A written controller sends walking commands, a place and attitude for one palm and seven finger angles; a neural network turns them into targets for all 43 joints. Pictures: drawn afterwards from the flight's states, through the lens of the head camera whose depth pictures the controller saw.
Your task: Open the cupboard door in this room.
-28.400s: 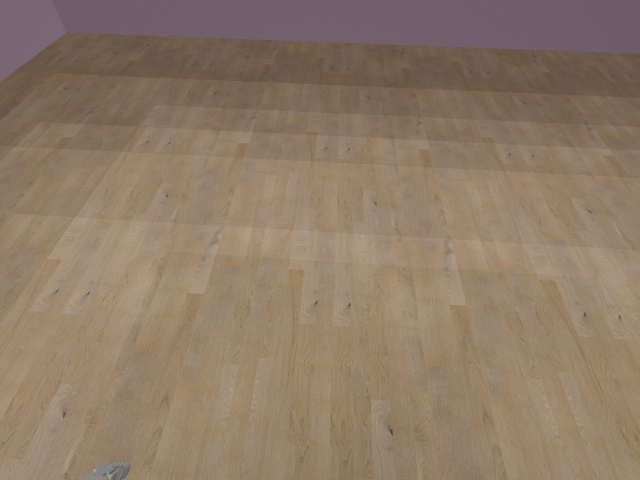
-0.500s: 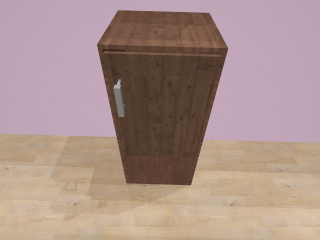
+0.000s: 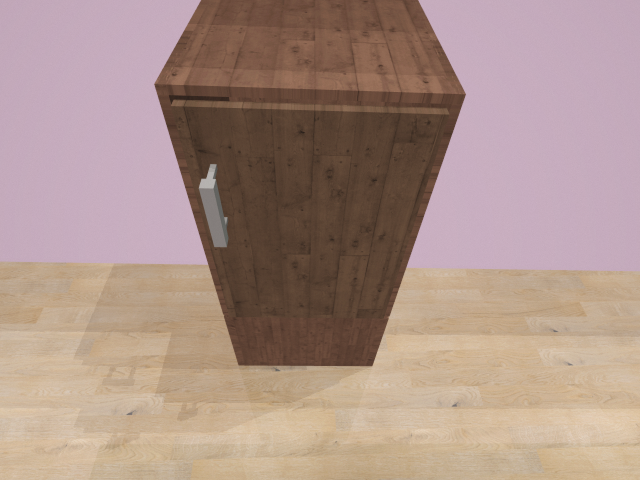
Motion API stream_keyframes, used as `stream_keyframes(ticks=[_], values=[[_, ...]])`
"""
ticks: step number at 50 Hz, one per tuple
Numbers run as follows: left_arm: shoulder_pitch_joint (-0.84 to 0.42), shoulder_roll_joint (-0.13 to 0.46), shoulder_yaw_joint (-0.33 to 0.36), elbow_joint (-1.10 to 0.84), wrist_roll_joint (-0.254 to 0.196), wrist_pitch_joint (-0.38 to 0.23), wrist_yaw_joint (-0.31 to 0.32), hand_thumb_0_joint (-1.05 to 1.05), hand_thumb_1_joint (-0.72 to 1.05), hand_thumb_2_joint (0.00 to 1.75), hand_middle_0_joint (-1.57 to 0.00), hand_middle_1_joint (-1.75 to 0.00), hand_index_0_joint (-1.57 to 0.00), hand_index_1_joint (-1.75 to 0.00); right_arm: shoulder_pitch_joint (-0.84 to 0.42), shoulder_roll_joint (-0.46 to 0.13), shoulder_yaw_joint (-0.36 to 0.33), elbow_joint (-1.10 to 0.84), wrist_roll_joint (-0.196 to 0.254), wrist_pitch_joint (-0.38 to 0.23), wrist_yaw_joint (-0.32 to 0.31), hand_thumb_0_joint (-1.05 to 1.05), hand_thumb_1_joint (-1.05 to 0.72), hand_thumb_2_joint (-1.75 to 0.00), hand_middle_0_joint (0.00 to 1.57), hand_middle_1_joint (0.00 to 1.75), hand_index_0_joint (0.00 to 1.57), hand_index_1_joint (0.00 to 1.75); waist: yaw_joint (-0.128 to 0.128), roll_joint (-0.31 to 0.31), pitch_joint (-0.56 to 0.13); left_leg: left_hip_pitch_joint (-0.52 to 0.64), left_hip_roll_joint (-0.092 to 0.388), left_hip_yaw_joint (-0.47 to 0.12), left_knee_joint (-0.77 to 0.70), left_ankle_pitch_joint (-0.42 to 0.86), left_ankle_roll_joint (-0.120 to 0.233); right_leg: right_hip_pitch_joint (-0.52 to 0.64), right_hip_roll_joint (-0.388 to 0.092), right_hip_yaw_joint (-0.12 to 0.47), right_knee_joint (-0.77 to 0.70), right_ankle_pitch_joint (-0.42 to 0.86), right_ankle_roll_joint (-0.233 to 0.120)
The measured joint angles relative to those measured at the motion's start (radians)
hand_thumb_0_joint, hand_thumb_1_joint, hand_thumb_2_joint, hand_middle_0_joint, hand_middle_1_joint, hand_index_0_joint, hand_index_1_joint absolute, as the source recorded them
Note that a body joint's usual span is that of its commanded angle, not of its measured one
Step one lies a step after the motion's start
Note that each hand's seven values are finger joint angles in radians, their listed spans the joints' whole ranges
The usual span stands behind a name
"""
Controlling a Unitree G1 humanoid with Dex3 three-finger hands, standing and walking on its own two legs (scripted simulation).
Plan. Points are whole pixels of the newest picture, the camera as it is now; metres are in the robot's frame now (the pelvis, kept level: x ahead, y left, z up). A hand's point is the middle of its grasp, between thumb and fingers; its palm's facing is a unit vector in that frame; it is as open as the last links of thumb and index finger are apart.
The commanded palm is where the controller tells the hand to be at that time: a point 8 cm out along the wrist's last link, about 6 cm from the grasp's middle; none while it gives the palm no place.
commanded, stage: come to a stop and stand still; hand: left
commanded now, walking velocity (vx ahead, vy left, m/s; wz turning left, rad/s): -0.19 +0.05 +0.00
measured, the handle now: (217, 206) +0.53 +0.19 +0.01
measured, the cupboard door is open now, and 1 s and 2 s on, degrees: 0 0 0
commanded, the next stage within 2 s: look again from close up in 1.34 s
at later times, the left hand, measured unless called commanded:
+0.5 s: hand out of the picture +0.02 +0.20 -0.17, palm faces +0.05 -0.99 -0.16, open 7.3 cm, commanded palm none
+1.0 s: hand out of the picture -0.02 +0.17 -0.17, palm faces +0.02 -0.98 -0.19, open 7.3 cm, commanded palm none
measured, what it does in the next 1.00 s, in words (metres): steps on the spot: right foot, then left foot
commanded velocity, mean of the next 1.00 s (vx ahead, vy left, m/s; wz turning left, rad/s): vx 0.01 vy -0.01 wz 0.00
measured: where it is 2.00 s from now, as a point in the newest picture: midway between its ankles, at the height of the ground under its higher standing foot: outside the picture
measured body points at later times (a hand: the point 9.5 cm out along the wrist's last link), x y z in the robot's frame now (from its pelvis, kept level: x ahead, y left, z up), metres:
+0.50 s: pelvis -0.02 +0.02 +0.01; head -0.02 +0.04 +0.46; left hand +0.02 +0.25 -0.15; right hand +0.00 -0.20 -0.14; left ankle -0.02 +0.10 -0.74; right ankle -0.03 -0.11 -0.70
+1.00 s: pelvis -0.01 +0.00 +0.00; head -0.01 -0.01 +0.45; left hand -0.02 +0.22 -0.16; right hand -0.01 -0.22 -0.17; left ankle -0.02 +0.10 -0.74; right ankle -0.05 -0.11 -0.74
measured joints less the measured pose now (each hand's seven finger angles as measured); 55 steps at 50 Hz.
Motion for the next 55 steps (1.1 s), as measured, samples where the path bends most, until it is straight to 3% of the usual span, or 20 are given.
stream_keyframes(ticks=[2,6,9,11,13,14,17,20,26,30,33,36,39,55], values=[[-0.014,0.024,0.007,-0.032,-0.001,-0.012,0.000,0.04,0.96,0.90,-0.20,-0.30,-0.20,-0.30,0.007,0.003,-0.009,-0.001,0.003,0.013,0.001,0.00,-0.90,-0.90,0.20,0.30,0.20,0.30,0.003,-0.006,0.010,-0.011,-0.006,-0.005,0.054,-0.037,-0.010,0.034,-0.008,0.002,-0.073,0.154,-0.009],[-0.069,0.018,0.009,-0.066,-0.003,-0.035,0.011,0.03,0.94,0.90,-0.20,-0.30,-0.20,-0.30,-0.031,-0.035,-0.040,-0.006,0.017,0.051,0.004,0.00,-0.90,-0.90,0.20,0.30,0.20,0.30,0.003,0.038,0.039,-0.143,-0.006,-0.066,0.320,-0.170,-0.028,0.025,-0.007,-0.031,-0.028,0.009,-0.023],[-0.104,0.001,0.005,-0.087,0.001,-0.028,0.021,0.02,0.93,0.90,-0.19,-0.30,-0.20,-0.30,-0.083,-0.067,-0.054,-0.020,0.018,0.073,0.010,0.00,-0.91,-0.90,0.20,0.30,0.20,0.30,0.012,0.041,0.059,-0.230,-0.021,-0.090,0.464,-0.221,-0.039,0.017,-0.014,-0.035,-0.036,0.027,-0.016],[-0.118,-0.005,0.004,-0.096,0.005,-0.014,0.021,0.01,0.92,0.90,-0.20,-0.30,-0.20,-0.30,-0.108,-0.081,-0.057,-0.040,0.016,0.074,0.018,0.01,-0.91,-0.90,0.20,0.30,0.19,0.30,0.014,0.027,0.059,-0.245,-0.021,-0.084,0.431,-0.193,-0.044,0.008,-0.022,-0.031,-0.042,0.042,-0.013],[-0.124,-0.007,0.003,-0.101,0.004,0.000,0.018,0.01,0.92,0.90,-0.20,-0.30,-0.20,-0.30,-0.119,-0.089,-0.057,-0.065,0.013,0.063,0.024,0.00,-0.91,-0.90,0.20,0.30,0.19,0.30,0.014,0.007,0.049,-0.220,-0.017,-0.069,0.307,-0.103,-0.044,-0.008,-0.030,-0.023,-0.035,0.050,-0.003],[-0.122,-0.009,0.002,-0.103,0.002,0.007,0.015,0.01,0.92,0.90,-0.20,-0.30,-0.20,-0.30,-0.117,-0.094,-0.055,-0.078,0.011,0.055,0.026,0.00,-0.91,-0.90,0.20,0.30,0.19,0.30,0.013,0.002,0.039,-0.198,-0.015,-0.069,0.223,-0.060,-0.037,-0.022,-0.031,-0.020,-0.020,0.048,0.002],[-0.120,-0.004,0.009,-0.092,-0.009,0.029,0.010,0.00,0.93,0.90,-0.20,-0.30,-0.21,-0.30,-0.109,-0.088,-0.046,-0.093,-0.005,0.041,0.028,0.00,-0.91,-0.90,0.20,0.30,0.19,0.30,0.014,-0.028,0.022,-0.191,-0.032,-0.049,0.189,-0.005,0.019,-0.051,-0.016,0.042,0.065,-0.088,0.009],[-0.101,0.004,0.009,-0.072,-0.004,0.026,-0.005,0.00,0.93,0.90,-0.20,-0.30,-0.20,-0.30,-0.093,-0.080,-0.029,-0.081,-0.012,0.036,0.024,0.00,-0.91,-0.90,0.20,0.30,0.19,0.30,0.015,-0.030,-0.005,-0.146,-0.042,-0.046,0.078,0.056,0.036,-0.048,0.013,0.090,0.177,-0.117,0.009],[-0.036,0.009,-0.004,-0.030,-0.004,0.016,-0.020,0.00,0.93,0.90,-0.20,-0.30,-0.20,-0.30,-0.067,-0.078,-0.020,-0.055,-0.012,0.026,0.016,0.01,-0.92,-0.90,0.20,0.30,0.20,0.30,0.007,-0.008,-0.032,-0.079,-0.041,-0.041,-0.081,0.138,0.037,0.078,0.025,0.060,0.075,-0.168,0.014],[-0.026,0.004,-0.010,-0.005,-0.010,0.017,-0.019,0.00,0.92,0.90,-0.20,-0.30,-0.20,-0.30,-0.051,-0.079,-0.018,-0.030,-0.008,0.025,0.012,0.01,-0.92,-0.90,0.20,0.30,0.20,0.30,-0.002,-0.002,-0.025,-0.084,-0.046,-0.036,-0.087,0.144,0.029,0.166,0.027,0.056,-0.086,-0.127,0.007],[-0.022,-0.001,-0.022,0.013,-0.010,-0.007,0.000,0.00,0.92,0.90,-0.20,-0.30,-0.20,-0.30,-0.041,-0.082,-0.011,-0.004,0.006,0.029,0.015,0.01,-0.91,-0.90,0.20,0.30,0.20,0.30,0.010,-0.001,-0.017,-0.115,-0.048,-0.027,-0.026,0.116,0.017,0.222,0.026,0.068,-0.212,-0.023,-0.007],[-0.002,-0.013,-0.052,0.017,-0.011,-0.035,0.012,0.00,0.92,0.90,-0.20,-0.30,-0.20,-0.30,-0.043,-0.098,-0.002,-0.016,0.002,0.048,0.041,0.01,-0.91,-0.90,0.20,0.30,0.20,0.30,0.000,0.039,-0.010,-0.166,-0.015,-0.056,0.058,0.077,0.000,0.200,0.063,0.053,-0.185,-0.042,-0.015],[0.015,-0.015,-0.064,0.029,-0.013,-0.046,0.008,0.00,0.92,0.90,-0.20,-0.30,-0.20,-0.30,-0.034,-0.098,0.004,-0.024,-0.003,0.040,0.049,0.01,-0.91,-0.90,0.20,0.30,0.19,0.30,-0.008,0.034,-0.018,-0.176,-0.014,-0.061,0.085,0.059,0.004,0.184,0.063,0.050,-0.144,-0.070,-0.021],[0.019,-0.014,-0.067,0.052,-0.013,-0.052,0.005,0.01,0.92,0.90,-0.20,-0.30,-0.20,-0.30,-0.081,-0.100,0.024,0.009,0.006,0.015,0.028,0.02,-0.93,-0.90,0.20,0.30,0.19,0.30,0.028,0.004,-0.035,-0.111,-0.036,-0.049,0.011,0.071,-0.004,0.212,0.044,0.062,-0.142,-0.097,-0.024]])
